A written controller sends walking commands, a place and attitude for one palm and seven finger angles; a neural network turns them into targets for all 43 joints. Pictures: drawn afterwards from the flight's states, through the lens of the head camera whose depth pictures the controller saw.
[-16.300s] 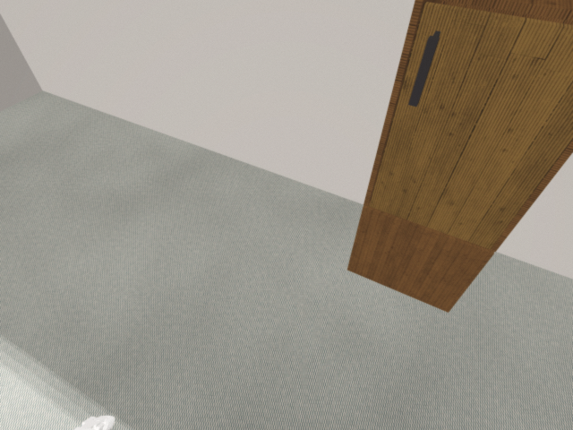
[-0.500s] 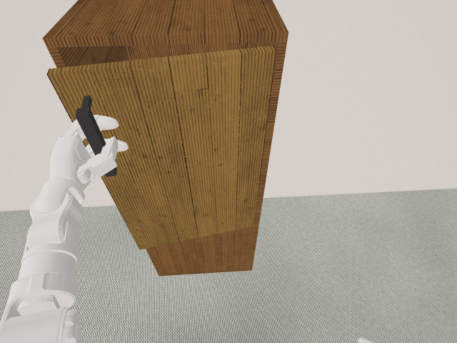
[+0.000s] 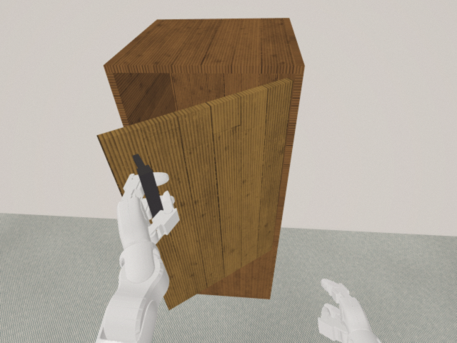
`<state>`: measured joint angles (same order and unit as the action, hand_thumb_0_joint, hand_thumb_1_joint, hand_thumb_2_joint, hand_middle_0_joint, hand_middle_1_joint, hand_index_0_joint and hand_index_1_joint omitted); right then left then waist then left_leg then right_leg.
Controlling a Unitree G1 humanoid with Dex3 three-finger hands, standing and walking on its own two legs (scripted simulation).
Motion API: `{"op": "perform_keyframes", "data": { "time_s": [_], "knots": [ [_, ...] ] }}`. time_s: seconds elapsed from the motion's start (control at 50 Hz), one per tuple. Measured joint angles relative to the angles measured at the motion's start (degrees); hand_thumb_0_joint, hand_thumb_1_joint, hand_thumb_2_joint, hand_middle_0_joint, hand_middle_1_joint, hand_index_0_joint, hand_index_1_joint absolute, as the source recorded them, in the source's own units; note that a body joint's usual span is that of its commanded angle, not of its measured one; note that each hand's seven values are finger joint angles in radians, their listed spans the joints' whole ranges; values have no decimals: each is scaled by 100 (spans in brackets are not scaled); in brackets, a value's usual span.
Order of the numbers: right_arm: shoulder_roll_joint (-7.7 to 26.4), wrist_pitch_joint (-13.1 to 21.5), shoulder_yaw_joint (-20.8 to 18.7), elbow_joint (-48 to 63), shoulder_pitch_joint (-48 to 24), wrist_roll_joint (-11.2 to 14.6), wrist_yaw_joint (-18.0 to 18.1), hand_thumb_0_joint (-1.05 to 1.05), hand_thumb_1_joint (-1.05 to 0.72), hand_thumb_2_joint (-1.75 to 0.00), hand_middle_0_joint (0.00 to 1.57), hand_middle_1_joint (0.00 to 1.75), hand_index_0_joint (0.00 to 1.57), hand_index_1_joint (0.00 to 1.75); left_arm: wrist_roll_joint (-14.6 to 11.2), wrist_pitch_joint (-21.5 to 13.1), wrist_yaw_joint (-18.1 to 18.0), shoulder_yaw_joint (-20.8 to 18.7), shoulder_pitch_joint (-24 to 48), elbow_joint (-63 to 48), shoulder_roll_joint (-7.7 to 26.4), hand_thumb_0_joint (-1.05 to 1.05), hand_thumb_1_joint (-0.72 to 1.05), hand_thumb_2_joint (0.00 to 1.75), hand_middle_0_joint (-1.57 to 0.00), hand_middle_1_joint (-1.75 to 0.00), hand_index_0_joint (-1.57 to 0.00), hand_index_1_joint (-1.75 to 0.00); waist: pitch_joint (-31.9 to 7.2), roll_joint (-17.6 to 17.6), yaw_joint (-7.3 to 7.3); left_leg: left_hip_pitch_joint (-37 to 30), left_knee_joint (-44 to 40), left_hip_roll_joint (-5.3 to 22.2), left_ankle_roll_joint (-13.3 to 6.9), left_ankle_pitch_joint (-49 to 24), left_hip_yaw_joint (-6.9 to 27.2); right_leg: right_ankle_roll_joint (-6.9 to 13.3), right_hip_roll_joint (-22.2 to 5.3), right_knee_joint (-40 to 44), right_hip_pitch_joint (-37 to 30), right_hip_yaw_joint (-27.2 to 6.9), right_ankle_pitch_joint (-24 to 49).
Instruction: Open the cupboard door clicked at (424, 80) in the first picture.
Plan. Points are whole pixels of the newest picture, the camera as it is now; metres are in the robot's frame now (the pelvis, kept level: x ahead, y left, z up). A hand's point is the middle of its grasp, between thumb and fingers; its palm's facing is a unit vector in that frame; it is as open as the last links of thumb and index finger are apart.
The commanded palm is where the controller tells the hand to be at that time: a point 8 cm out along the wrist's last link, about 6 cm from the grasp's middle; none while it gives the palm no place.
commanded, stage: pull the door open along its arc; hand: left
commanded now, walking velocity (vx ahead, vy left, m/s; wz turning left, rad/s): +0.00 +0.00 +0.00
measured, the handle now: (150, 195) +0.32 +0.17 +0.14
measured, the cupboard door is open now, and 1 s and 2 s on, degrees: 36 44 46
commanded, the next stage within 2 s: open thumb and fingers to let go in 0.18 s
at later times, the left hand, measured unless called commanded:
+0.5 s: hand (193, 228) +0.25 +0.08 +0.14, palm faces +0.38 -0.93 +0.03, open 6.5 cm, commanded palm +0.20 +0.12 +0.14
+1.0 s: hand (189, 227) +0.26 +0.09 +0.14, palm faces +0.32 -0.95 +0.01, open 14.3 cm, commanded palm +0.20 +0.12 +0.14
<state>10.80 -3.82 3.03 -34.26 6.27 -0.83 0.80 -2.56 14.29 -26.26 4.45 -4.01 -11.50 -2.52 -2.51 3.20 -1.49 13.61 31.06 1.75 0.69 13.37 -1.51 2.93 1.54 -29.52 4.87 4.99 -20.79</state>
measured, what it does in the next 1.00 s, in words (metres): stands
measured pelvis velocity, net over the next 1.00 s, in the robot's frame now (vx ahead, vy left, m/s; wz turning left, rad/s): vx -0.01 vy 0.01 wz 0.01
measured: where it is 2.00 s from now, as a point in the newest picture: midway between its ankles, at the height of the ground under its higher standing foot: outside the picture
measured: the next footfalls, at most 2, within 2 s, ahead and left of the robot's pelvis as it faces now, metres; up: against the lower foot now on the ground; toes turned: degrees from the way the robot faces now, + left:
none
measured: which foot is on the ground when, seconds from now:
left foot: down 0.00-1.00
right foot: down 0.00-1.00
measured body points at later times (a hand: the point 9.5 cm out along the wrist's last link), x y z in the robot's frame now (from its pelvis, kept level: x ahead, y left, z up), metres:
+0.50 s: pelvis -0.01 -0.02 +0.00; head -0.05 -0.05 +0.45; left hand +0.23 +0.13 +0.14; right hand +0.20 -0.22 -0.09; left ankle +0.04 +0.13 -0.73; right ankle -0.05 -0.08 -0.73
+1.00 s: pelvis -0.01 +0.01 +0.00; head -0.05 -0.01 +0.45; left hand +0.23 +0.13 +0.14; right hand +0.20 -0.18 -0.08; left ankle +0.04 +0.13 -0.73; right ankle -0.05 -0.08 -0.73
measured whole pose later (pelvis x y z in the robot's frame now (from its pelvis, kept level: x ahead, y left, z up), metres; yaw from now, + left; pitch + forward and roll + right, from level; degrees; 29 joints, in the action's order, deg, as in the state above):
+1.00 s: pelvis -0.01 +0.01 +0.00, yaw +1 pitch -6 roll +0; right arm 10.4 -5.5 2.3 -35.9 5.3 -0.9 -1.8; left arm 0.8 14.2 -29.5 16.3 -7.8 -16.2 -3.6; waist -0.5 3.8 -2.1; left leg 13.4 32.6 1.1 0.0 13.6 -1.0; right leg 2.4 1.0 -30.6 4.2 5.4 -20.9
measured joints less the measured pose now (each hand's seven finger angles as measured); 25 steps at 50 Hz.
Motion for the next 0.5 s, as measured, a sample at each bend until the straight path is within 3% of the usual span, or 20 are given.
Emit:
{"op": "perform_keyframes", "data": {
  "time_s": [0.16,0.26,0.38,0.5],
  "knots": [
    [60,-83,-89,-45,152,-18,-122,1,-90,-90,20,30,20,30,197,-130,-47,700,-839,-685,-234,0,74,76,-37,-135,-40,-135,78,102,4,-85,-4,26,60,-27,73,67,38,-25,-92,67,-19],
    [69,-92,-115,-95,183,-21,-189,1,-90,-90,20,30,20,30,224,-178,-87,1082,-1150,-950,-30,0,74,77,-38,-135,-40,-135,95,155,63,-82,52,61,77,-9,100,106,75,-72,-96,87,-43],
    [98,-95,-110,-290,114,-49,-86,2,-90,-90,20,30,20,30,164,-249,-268,938,-782,-575,-112,1,71,79,-39,-134,-39,-134,156,167,15,-128,43,71,40,-33,175,131,106,4,-195,155,-7],
    [62,-111,-107,-239,69,-48,-62,2,-90,-90,20,30,20,30,199,-274,-152,754,-638,-420,-183,1,57,75,-38,-132,-39,-132,155,110,-42,-196,-104,53,66,-100,145,123,87,96,-227,125,42]
  ]
}}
